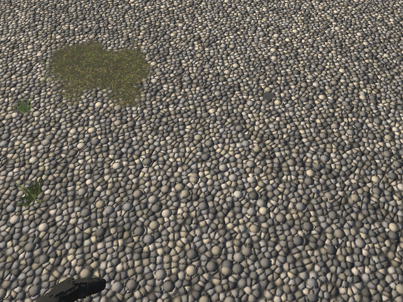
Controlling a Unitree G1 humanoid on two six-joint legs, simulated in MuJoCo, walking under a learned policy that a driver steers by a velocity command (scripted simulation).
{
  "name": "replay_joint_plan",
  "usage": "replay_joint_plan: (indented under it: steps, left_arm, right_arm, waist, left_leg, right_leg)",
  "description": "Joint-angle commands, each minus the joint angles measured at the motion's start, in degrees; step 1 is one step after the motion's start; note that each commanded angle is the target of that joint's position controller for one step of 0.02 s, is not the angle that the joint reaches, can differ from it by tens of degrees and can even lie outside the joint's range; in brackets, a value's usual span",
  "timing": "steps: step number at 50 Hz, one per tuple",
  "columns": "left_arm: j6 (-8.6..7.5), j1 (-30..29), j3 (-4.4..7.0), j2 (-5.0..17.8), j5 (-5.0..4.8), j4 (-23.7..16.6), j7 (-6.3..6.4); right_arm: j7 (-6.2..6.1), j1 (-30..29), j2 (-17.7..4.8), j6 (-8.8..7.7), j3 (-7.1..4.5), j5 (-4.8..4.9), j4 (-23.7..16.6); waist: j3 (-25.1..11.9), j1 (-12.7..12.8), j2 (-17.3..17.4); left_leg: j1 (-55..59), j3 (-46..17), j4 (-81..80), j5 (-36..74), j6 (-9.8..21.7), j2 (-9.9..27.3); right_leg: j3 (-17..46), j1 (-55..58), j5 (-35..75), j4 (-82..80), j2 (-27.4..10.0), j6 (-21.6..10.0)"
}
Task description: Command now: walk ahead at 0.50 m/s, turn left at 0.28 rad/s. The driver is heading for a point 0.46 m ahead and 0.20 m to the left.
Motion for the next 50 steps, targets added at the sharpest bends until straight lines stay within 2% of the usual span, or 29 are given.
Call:
replay_joint_plan:
  steps: [1,2,3,4,5,6,7,8,9,11,13,18,23,25,26,27,28,29,30,31,32,33,34,37,40,42,47,49,50]
  left_arm:
    - [-1.7,5.4,3.37,9.2,-0.01,-2.4,0.09]
    - [-1.79,15.0,4.64,12.5,0.7,-0.3,0.67]
    - [-1.37,23.0,6.08,18.2,1.92,0.5,1.3]
    - [-0.8,24.5,5.46,15.3,1.43,1.4,1.14]
    - [-0.55,20.9,4.13,10.7,1.01,0.8,1.32]
    - [-0.39,17.2,3.45,8.6,0.77,0.5,1.53]
    - [-0.44,13.7,2.93,7.0,0.79,0.8,1.38]
    - [-0.77,11.2,2.56,5.6,1.01,0.9,1.28]
    - [-1.06,9.7,2.68,5.6,1.31,1.2,1.23]
    - [-1.76,8.5,3.17,6.4,1.3,2.0,1.22]
    - [-1.98,8.7,3.71,7.6,1.46,3.0,1.49]
    - [-1.07,10.6,4.58,10.3,1.06,4.6,2.47]
    - [0.79,13.7,5.67,12.9,-0.56,6.5,2.59]
    - [1.62,13.0,6.17,14.5,-1.09,6.5,2.74]
    - [2.12,12.4,6.35,15.1,-1.36,6.3,2.82]
    - [2.57,11.6,6.08,14.7,-1.56,6.0,2.89]
    - [2.33,12.9,4.99,12.1,-0.17,5.3,3.06]
    - [1.0,18.5,2.27,3.5,2.13,2.1,2.52]
    - [-0.79,14.6,2.77,8.6,0.03,2.9,1.89]
    - [-1.18,10.7,3.48,11.0,-2.06,2.2,1.66]
    - [-1.27,10.3,3.16,10.1,-1.28,2.5,2.12]
    - [-0.97,9.6,3.39,10.3,0.2,3.1,2.69]
    - [-0.15,10.3,3.73,10.8,0.43,3.4,2.83]
    - [2.1,13.2,3.35,8.3,0.69,4.3,3.23]
    - [2.73,10.9,2.78,6.6,1.21,3.8,3.45]
    - [2.76,8.4,2.43,6.0,0.98,3.5,3.13]
    - [2.81,4.0,2.55,6.7,0.76,3.0,2.46]
    - [2.64,4.0,2.72,7.0,1.11,3.0,2.25]
    - [2.4,5.4,2.73,6.8,1.43,3.5,2.12]
  right_arm:
    - [-0.6,-1.1,-10.7,0.4,-2.43,0.0,-2.4]
    - [-0.51,-1.6,-8.2,0.22,-1.46,-0.74,-3.4]
    - [-0.31,2.7,-2.1,-0.7,0.31,-1.2,-5.5]
    - [-0.12,5.2,-2.4,-1.62,0.51,0.28,-5.0]
    - [-0.19,0.9,-8.4,-1.79,-1.23,1.71,-5.4]
    - [-0.28,-3.2,-8.8,-1.68,-1.5,1.71,-6.5]
    - [-0.41,-5.2,-7.8,-1.28,-1.57,1.07,-7.0]
    - [-0.46,-5.2,-7.1,-0.5,-1.98,0.61,-7.0]
    - [-0.32,-3.9,-5.7,0.35,-1.89,0.7,-6.9]
    - [-0.27,-3.9,-3.6,1.67,-1.67,0.65,-7.5]
    - [-0.35,-5.9,-3.3,2.2,-1.71,0.24,-9.0]
    - [1.58,-14.7,-1.9,1.41,-0.99,-0.05,-12.2]
    - [2.97,-21.1,-3.1,1.64,-1.24,-0.04,-16.1]
    - [3.14,-19.3,-4.8,1.94,-2.12,-0.18,-16.8]
    - [3.04,-14.8,-6.4,2.14,-3.1,-0.1,-16.0]
    - [2.6,-6.1,-9.0,2.27,-4.77,0.17,-13.8]
    - [1.4,2.8,-13.8,2.73,-6.82,0.06,-11.6]
    - [0.81,-0.8,-20.4,2.23,-7.24,-0.44,-12.8]
    - [1.25,-0.4,-15.4,1.28,-5.55,-0.91,-15.3]
    - [1.61,-2.7,-11.9,0.54,-4.43,-1.42,-14.5]
    - [1.63,-5.3,-9.9,0.17,-3.88,-0.79,-14.0]
    - [1.46,-8.7,-7.9,0.18,-3.34,-0.5,-14.2]
    - [1.23,-10.9,-6.8,0.26,-2.81,-1.07,-14.8]
    - [0.73,-12.3,-7.8,-0.37,-2.87,-1.76,-14.0]
    - [-0.17,-12.4,-7.5,-0.1,-2.58,-1.53,-12.5]
    - [-0.67,-12.5,-7.2,0.56,-2.34,-1.54,-11.6]
    - [-0.64,-11.3,-6.6,1.61,-1.65,-1.99,-8.3]
    - [-0.52,-11.9,-6.1,1.9,-1.34,-1.65,-7.3]
    - [-0.58,-12.7,-5.6,2.04,-1.05,-1.17,-7.0]
  waist:
    - [-2.8,7.7,6.3]
    - [-11.0,12.0,5.1]
    - [-21.3,12.3,-6.3]
    - [-26.7,11.9,-14.8]
    - [-17.3,12.4,-8.2]
    - [-10.9,11.3,-5.3]
    - [-6.1,9.6,-2.7]
    - [-3.3,7.7,-3.6]
    - [-2.1,6.3,-4.6]
    - [-0.3,5.0,-3.5]
    - [0.8,4.8,-2.1]
    - [2.7,7.7,-0.5]
    - [4.5,9.1,-0.3]
    - [2.1,7.0,-1.8]
    - [-1.0,4.2,-2.4]
    - [-5.4,-0.8,-1.3]
    - [-10.4,-4.2,4.5]
    - [-15.0,4.1,20.2]
    - [-23.5,-0.2,11.8]
    - [-16.7,-0.2,7.9]
    - [-11.4,2.0,4.3]
    - [-8.3,3.6,3.0]
    - [-7.4,5.4,4.2]
    - [-7.4,7.9,4.4]
    - [-7.3,7.6,5.4]
    - [-7.3,6.5,6.3]
    - [-5.6,4.3,7.1]
    - [-4.8,4.9,7.3]
    - [-4.7,6.3,6.7]
  left_leg:
    - [-1.9,-9.4,9.2,34.8,7.1,14.6]
    - [-9.4,-7.3,22.0,31.7,5.1,11.3]
    - [-30.3,-2.5,43.9,11.1,1.0,3.1]
    - [-41.0,-6.8,55.4,-14.0,-0.3,0.3]
    - [-45.7,-8.8,59.8,-11.0,-0.2,4.0]
    - [-46.1,-6.8,59.2,-5.8,-0.2,6.7]
    - [-44.2,-6.1,56.3,-2.0,-0.5,8.5]
    - [-41.7,-6.4,53.6,0.9,-0.7,10.1]
    - [-38.7,-6.1,52.7,2.7,-1.0,10.8]
    - [-38.2,-5.7,51.4,4.8,-1.7,11.2]
    - [-40.6,-6.1,47.3,8.7,-2.4,11.6]
    - [-39.0,-1.9,29.8,21.6,-1.7,10.6]
    - [-40.4,1.2,22.3,16.1,1.2,9.4]
    - [-35.1,4.3,21.6,10.1,3.4,6.2]
    - [-28.7,6.1,21.1,7.8,4.8,3.7]
    - [-16.5,7.3,17.7,10.3,6.7,0.5]
    - [0.9,-1.8,16.0,15.5,9.6,4.5]
    - [16.7,-34.2,10.3,16.1,20.2,20.4]
    - [18.2,-44.0,4.0,21.0,22.5,25.1]
    - [13.3,-33.2,4.8,31.7,19.8,23.8]
    - [5.5,-24.5,6.2,38.2,17.1,20.9]
    - [-1.4,-19.2,5.9,40.9,14.9,18.5]
    - [-6.9,-16.1,4.4,43.8,14.1,17.1]
    - [-12.9,-10.4,1.7,52.3,14.1,15.5]
    - [-12.0,-6.1,1.4,52.9,12.4,13.5]
    - [-11.2,-4.3,1.5,50.2,10.9,12.2]
    - [-8.6,-6.4,3.0,43.6,10.3,13.7]
    - [-8.1,-8.1,5.8,41.3,10.0,14.3]
    - [-8.8,-8.2,7.9,38.6,8.6,13.3]
  right_leg:
    - [-1.7,12.8,-4.1,-4.2,2.5,-2.7]
    - [1.5,29.4,-2.2,-1.0,-1.7,-5.5]
    - [21.6,53.3,-4.6,-0.2,-16.8,-12.2]
    - [39.1,57.8,-13.2,-8.0,-22.5,-16.7]
    - [32.0,50.8,-17.3,-9.8,-20.2,-13.8]
    - [23.4,42.8,-15.6,-11.1,-18.0,-11.8]
    - [17.7,35.0,-12.4,-13.7,-15.4,-10.8]
    - [12.8,29.6,-10.2,-16.1,-13.3,-9.8]
    - [9.6,25.7,-8.7,-18.2,-12.4,-9.6]
    - [4.3,22.4,-3.3,-20.7,-12.1,-10.3]
    - [0.2,22.5,0.4,-21.7,-12.2,-10.7]
    - [-8.7,25.4,2.0,-22.1,-10.9,-9.2]
    - [-11.5,34.9,6.1,-18.3,-14.0,-7.6]
    - [-13.2,37.1,22.4,-11.5,-14.0,-6.3]
    - [-14.2,36.9,30.9,-4.1,-13.3,-5.5]
    - [-16.1,33.2,33.5,7.7,-11.0,-3.8]
    - [-16.1,19.7,18.8,25.3,-8.2,-0.6]
    - [-11.2,-4.9,-34.8,46.2,4.1,3.6]
    - [1.9,-7.8,-37.9,52.5,4.3,3.1]
    - [1.9,-10.5,-32.8,52.1,1.6,2.3]
    - [1.2,-9.4,-28.5,47.6,-1.2,1.8]
    - [1.1,-6.9,-25.7,43.3,-3.1,1.9]
    - [1.4,-2.5,-24.2,41.6,-3.9,1.8]
    - [0.4,2.5,-19.6,35.9,-2.9,3.1]
    - [0.3,2.1,-12.3,25.8,-2.4,4.0]
    - [0.1,3.7,-7.0,18.4,-2.0,4.2]
    - [0.3,7.1,-5.6,7.7,-0.6,3.6]
    - [0.1,8.9,-8.1,3.6,0.1,2.1]
    - [-0.4,12.4,-4.2,-1.6,0.5,1.0]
